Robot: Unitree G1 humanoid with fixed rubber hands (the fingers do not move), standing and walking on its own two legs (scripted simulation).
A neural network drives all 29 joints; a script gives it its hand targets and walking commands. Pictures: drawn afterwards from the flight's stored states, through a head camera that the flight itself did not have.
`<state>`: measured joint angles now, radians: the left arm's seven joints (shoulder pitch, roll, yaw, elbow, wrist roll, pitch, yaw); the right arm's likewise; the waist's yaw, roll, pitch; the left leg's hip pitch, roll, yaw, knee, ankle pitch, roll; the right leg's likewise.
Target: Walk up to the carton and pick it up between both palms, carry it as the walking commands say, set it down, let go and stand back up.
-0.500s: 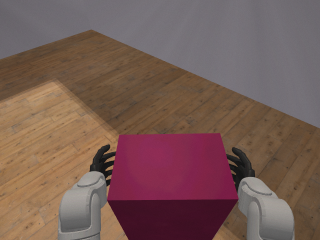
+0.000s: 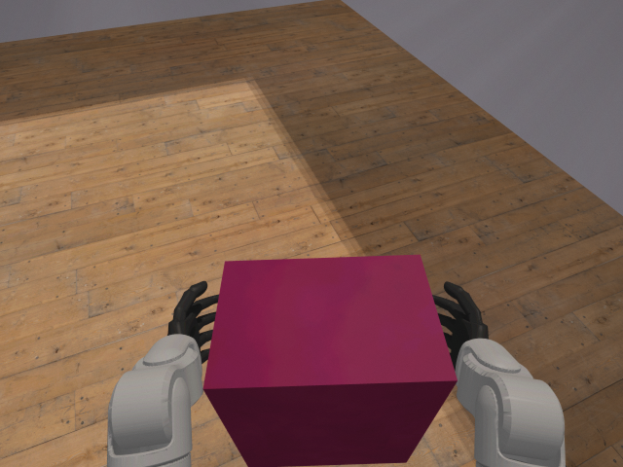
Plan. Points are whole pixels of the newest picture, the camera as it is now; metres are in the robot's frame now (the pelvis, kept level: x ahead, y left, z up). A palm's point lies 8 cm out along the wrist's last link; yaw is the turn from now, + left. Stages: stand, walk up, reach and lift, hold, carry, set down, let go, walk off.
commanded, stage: carry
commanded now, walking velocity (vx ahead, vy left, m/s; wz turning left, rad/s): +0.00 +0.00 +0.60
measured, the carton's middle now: (325, 372) +0.26 +0.01 -0.02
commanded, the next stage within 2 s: none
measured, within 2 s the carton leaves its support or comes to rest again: neither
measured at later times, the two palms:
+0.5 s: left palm (113, 427) +0.16 +0.19 +0.11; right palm (442, 352) +0.25 -0.11 +0.10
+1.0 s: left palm out of the picture +0.01 +0.27 +0.09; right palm (328, 410) +0.18 +0.01 +0.09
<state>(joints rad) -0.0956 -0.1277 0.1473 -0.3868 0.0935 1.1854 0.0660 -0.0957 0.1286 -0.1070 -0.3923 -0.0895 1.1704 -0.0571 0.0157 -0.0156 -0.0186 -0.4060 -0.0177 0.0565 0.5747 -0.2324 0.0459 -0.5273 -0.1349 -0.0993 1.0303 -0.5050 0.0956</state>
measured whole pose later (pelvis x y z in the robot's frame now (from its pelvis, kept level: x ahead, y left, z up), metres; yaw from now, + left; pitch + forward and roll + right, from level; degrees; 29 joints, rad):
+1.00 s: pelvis -0.12 -0.01 +0.00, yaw +34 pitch +4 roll -1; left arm -0.11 -0.13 0.15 -0.40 0.08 1.18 0.06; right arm -0.10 0.13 -0.10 -0.44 -0.10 1.17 -0.06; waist 0.00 0.03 -0.07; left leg -0.45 -0.04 -0.03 0.50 -0.13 0.04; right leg -0.44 -0.03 -0.06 0.83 -0.48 0.05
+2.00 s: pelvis -0.20 -0.08 +0.00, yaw +68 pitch +4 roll +0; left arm -0.12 -0.13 0.14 -0.35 0.10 1.18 0.06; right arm -0.10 0.13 -0.12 -0.41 -0.11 1.19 -0.06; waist 0.00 0.06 -0.10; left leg -0.53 -0.05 -0.06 0.71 -0.34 0.00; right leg -0.33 0.01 -0.10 0.54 -0.27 -0.03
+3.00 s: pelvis -0.24 -0.14 +0.00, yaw +72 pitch +2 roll +0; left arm -0.14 -0.13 0.15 -0.34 0.11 1.20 0.05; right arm -0.13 0.13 -0.13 -0.38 -0.11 1.20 -0.05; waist 0.01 0.01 -0.08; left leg -0.32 0.07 0.09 0.54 -0.24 -0.03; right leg -0.37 -0.07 -0.15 0.53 -0.18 -0.02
